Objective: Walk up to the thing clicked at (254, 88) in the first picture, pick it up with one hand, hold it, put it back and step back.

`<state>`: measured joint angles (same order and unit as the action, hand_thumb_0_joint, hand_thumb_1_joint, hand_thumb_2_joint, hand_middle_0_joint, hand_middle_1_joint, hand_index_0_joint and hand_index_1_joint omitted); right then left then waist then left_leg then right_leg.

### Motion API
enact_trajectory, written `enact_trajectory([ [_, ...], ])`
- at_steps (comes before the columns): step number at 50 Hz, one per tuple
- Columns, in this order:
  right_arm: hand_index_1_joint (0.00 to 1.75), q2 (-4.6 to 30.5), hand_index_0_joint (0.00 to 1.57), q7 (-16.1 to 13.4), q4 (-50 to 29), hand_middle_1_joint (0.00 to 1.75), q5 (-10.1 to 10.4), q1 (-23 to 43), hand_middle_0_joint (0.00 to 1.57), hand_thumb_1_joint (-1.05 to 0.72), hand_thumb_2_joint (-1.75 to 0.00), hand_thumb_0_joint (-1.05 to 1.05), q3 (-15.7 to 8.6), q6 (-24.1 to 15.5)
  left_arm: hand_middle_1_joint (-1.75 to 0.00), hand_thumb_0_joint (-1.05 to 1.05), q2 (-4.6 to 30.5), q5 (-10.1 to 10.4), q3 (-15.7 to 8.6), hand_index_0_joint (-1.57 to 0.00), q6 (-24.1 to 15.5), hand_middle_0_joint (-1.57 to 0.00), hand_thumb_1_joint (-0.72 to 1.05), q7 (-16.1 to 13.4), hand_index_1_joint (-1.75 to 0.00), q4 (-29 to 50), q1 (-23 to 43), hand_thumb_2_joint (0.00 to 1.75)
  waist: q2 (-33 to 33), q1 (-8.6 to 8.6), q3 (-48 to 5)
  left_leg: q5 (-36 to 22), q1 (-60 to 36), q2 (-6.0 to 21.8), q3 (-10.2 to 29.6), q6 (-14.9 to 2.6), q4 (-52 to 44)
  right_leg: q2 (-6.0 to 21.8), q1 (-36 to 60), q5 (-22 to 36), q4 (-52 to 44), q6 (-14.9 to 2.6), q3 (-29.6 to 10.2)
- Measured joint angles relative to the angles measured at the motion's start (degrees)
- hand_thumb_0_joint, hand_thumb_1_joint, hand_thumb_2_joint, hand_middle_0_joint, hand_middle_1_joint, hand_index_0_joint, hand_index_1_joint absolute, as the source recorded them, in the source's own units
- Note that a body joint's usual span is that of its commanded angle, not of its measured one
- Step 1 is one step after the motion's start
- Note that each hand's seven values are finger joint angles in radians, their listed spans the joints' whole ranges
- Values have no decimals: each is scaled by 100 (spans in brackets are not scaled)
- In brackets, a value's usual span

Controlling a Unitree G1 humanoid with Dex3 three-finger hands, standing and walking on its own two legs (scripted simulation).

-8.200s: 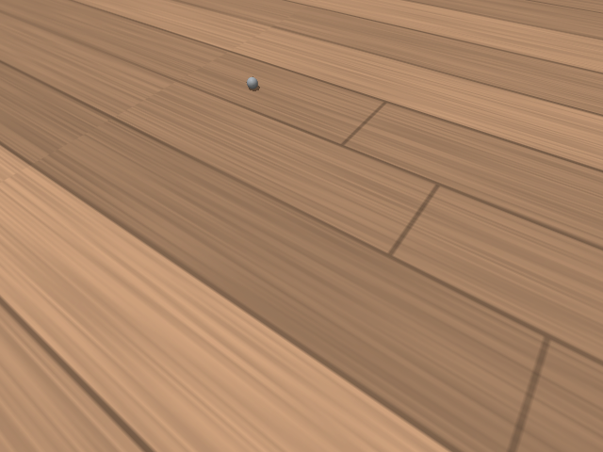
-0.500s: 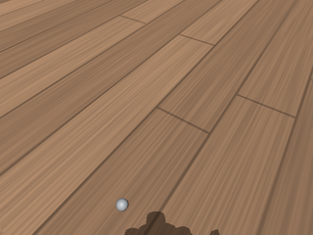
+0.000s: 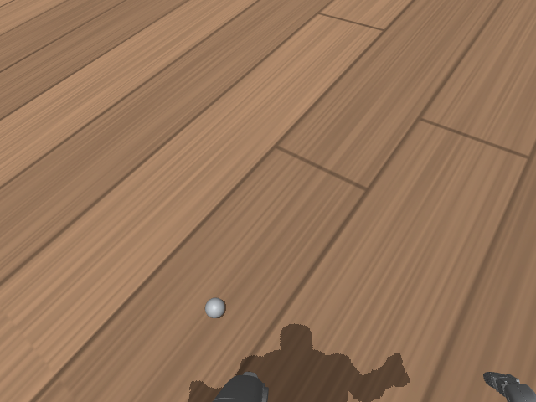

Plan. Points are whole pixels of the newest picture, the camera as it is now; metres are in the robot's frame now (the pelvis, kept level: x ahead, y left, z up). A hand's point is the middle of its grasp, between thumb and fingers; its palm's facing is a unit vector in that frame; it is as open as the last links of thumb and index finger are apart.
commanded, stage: walk up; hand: left
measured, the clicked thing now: (215, 307) +0.48 +0.29 -0.73
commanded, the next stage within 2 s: stand in 1.36 s
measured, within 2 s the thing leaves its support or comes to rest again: neither
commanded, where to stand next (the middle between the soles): +0.11 +0.02 m, yaw +3 degrees
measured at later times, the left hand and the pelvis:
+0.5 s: hand out of the picture +0.03 +0.34 -0.16, palm faces +0.10 -0.92 -0.38, open 7.4 cm; pelvis +0.02 +0.05 +0.00, yaw +5 degrees
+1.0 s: hand out of the picture +0.09 +0.29 -0.15, palm faces +0.02 -0.94 -0.34, open 7.3 cm; pelvis +0.01 +0.03 +0.00, yaw +4 degrees
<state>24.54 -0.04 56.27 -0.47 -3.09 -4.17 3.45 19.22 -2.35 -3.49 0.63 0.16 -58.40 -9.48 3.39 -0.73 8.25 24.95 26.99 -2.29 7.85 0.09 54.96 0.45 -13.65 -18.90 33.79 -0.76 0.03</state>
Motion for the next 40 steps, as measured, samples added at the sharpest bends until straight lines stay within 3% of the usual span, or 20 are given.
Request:
enact_trajectory([
  [7,30,-45,20,271,67,30,-210,-732,20,-91,-90,1,-27,135,-30,1,-21,17,-36,-21,-374,-21,90,-61,-30,427,-460,90,108,-35,-203,-39,-447,99,-109,55,-34,122,405,101,-451,-5,386],
  [12,30,-71,20,412,2,30,-162,-846,20,-91,-90,1,-69,-2,-30,1,223,-11,-93,-21,-430,-21,90,13,-30,614,-798,90,10,-113,-229,-20,-589,360,-378,46,-901,326,635,39,-551,70,523],
  [14,30,-92,20,397,-48,30,-102,-800,20,-91,-90,1,-56,-114,-30,1,347,-4,-92,-21,-370,-21,90,34,-30,619,-871,90,-75,-141,-231,-366,-747,408,-557,47,-1552,425,619,-55,-417,165,523],
  [16,30,-105,20,330,-117,30,-65,-734,20,-91,-90,1,-48,-261,-30,1,448,57,-72,-21,-264,-21,90,32,-30,595,-893,90,-153,-146,-224,-1214,-994,367,-704,42,-2259,529,473,-291,5,239,487],
  [17,30,-164,20,269,-134,30,-73,-660,20,-91,-90,1,-49,-327,-30,1,493,98,-70,-21,-191,-21,90,12,-30,550,-846,90,-288,-164,-165,-1299,-1018,270,-794,41,-2223,632,340,-410,354,164,350],
  [20,30,-325,20,173,-213,30,-33,-522,20,-91,-90,1,82,-409,-30,1,501,199,5,-21,15,-21,91,-40,-30,368,-673,90,-401,-106,-195,-1069,-979,235,-816,-34,-2036,361,-39,-1119,1172,6,-186],
  [22,30,-434,20,134,-244,30,-36,-430,20,-91,-90,1,191,-418,-30,1,501,238,49,-21,41,-21,91,-37,-30,290,-569,90,-474,-106,-234,-1059,-1032,258,-844,-51,-2097,228,-209,-1209,1394,-43,-339],
  [30,30,-453,21,36,-377,30,11,-14,21,-91,-90,1,299,-391,-30,1,364,162,72,-21,24,-21,91,46,-30,197,-205,90,-416,-103,-188,-902,-805,459,-906,12,-1750,109,-191,-443,562,-53,3],
  [31,30,-417,21,21,-381,30,35,20,21,-90,-90,1,292,-373,-30,1,347,133,60,-21,14,-21,91,48,-30,201,-169,90,-380,-115,-166,-856,-741,496,-902,42,-1638,78,-130,-97,355,-11,31],
  [33,30,-336,21,-25,-343,30,103,72,21,-91,-90,1,255,-320,-30,1,279,79,54,-21,9,-21,91,64,-30,217,-100,90,-226,-81,-111,-817,-648,596,-804,48,-1501,-23,-138,-13,339,94,117],
  [37,30,-221,21,-66,-224,30,129,6,21,-91,-90,1,184,-283,-30,1,239,60,96,-21,74,-21,91,113,-30,307,15,90,-278,-29,-87,-522,-665,365,-779,-138,-1392,79,-312,-116,536,111,82],
  [40,30,-192,21,-68,-94,30,71,-158,21,-91,-90,1,166,-366,-30,1,247,93,113,-21,97,-21,91,92,-30,346,169,90,-387,6,-74,-806,-765,279,-860,-36,-1618,156,-448,-148,686,112,18],
])
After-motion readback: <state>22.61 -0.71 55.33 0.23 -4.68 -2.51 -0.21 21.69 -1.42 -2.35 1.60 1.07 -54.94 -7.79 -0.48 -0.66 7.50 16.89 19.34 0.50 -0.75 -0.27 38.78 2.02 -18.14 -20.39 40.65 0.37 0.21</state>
